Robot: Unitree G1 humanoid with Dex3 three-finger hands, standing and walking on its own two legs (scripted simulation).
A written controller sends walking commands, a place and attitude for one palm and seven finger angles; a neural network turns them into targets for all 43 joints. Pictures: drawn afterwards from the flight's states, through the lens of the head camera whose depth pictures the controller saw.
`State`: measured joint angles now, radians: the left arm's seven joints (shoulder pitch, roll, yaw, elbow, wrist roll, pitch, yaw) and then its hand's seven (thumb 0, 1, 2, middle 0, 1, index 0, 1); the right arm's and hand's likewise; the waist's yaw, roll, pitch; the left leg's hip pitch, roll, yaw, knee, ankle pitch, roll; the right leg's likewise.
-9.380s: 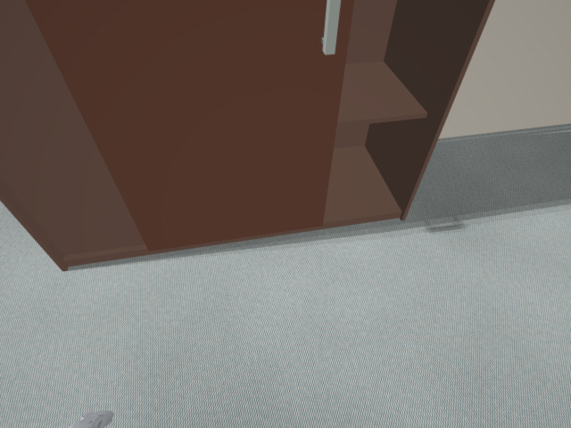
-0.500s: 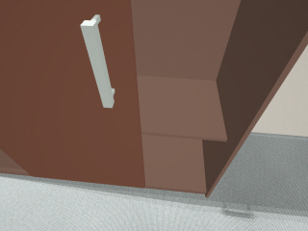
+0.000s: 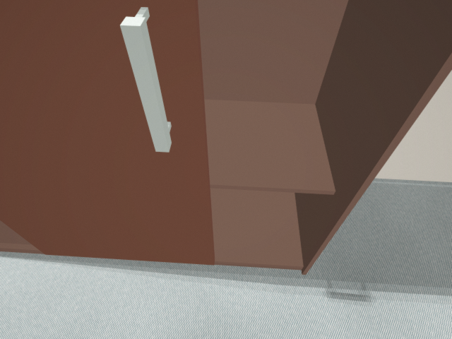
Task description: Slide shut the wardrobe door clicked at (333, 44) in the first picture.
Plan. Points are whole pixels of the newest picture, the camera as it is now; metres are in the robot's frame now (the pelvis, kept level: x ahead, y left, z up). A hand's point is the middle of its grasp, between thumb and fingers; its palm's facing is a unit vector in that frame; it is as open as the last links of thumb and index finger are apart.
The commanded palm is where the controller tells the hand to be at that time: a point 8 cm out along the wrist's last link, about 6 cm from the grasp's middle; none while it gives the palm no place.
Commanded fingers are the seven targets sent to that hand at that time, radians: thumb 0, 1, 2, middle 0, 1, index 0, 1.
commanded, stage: look again from close up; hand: left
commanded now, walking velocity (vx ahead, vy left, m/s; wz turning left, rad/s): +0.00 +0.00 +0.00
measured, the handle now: (154, 88) +0.47 +0.15 +0.20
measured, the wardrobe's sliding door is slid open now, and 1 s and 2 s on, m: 0.39 0.39 0.39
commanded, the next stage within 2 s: raise the hand with hooked fingers in 0.94 s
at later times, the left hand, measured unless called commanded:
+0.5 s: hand out of the picture -0.05 +0.24 -0.18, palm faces +0.01 -0.98 -0.21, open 7.4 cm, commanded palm none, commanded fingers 0.00 0.90 0.90 -0.20 -0.30 -0.20 -0.30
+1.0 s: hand out of the picture -0.07 +0.22 -0.18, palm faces +0.02 -0.99 -0.17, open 7.4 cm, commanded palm none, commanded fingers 0.00 0.90 0.90 -0.20 -0.30 -0.20 -0.30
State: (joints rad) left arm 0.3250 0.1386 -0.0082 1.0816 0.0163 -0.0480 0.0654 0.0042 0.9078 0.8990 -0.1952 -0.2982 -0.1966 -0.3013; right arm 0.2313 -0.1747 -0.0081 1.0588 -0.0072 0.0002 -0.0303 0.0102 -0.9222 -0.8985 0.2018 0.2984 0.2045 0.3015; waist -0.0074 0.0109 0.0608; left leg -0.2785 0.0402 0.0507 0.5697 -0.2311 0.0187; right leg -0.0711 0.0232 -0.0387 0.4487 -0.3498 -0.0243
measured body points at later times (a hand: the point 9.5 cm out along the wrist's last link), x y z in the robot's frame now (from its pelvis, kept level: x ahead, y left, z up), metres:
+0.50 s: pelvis -0.03 +0.06 +0.00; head -0.02 +0.07 +0.45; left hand -0.05 +0.29 -0.16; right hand -0.01 -0.18 -0.15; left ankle +0.01 +0.12 -0.74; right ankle -0.08 -0.10 -0.74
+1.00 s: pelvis -0.03 +0.05 +0.00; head -0.02 +0.07 +0.45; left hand -0.07 +0.27 -0.16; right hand -0.01 -0.18 -0.15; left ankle +0.01 +0.12 -0.74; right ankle -0.08 -0.10 -0.74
